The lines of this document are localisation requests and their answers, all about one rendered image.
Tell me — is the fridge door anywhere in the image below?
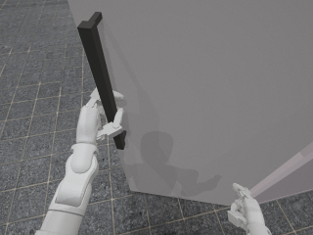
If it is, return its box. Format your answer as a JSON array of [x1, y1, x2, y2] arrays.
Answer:
[[67, 0, 313, 207]]

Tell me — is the robot right forearm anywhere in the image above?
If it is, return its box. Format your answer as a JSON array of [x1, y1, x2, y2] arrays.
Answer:
[[246, 222, 272, 235]]

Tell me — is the right robot hand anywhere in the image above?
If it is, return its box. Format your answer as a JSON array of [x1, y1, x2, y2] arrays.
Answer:
[[227, 183, 265, 231]]

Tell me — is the left robot hand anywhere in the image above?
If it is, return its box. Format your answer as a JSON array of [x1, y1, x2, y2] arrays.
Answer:
[[76, 87, 125, 147]]

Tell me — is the handle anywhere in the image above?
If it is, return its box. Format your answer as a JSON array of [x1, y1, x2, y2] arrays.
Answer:
[[77, 12, 127, 150]]

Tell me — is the robot left forearm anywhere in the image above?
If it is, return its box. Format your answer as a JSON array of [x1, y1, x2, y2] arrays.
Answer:
[[34, 143, 99, 235]]

